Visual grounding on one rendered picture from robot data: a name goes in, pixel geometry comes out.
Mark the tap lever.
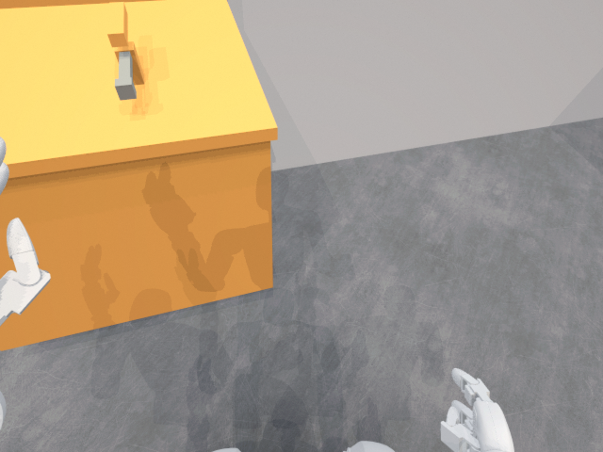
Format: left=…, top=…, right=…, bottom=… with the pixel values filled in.
left=115, top=51, right=137, bottom=101

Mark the left robot hand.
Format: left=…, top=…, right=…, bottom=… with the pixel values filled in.
left=0, top=137, right=51, bottom=326

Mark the counter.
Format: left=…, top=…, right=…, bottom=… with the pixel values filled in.
left=0, top=0, right=278, bottom=351

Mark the right robot hand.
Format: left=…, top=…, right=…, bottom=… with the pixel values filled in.
left=441, top=368, right=514, bottom=452

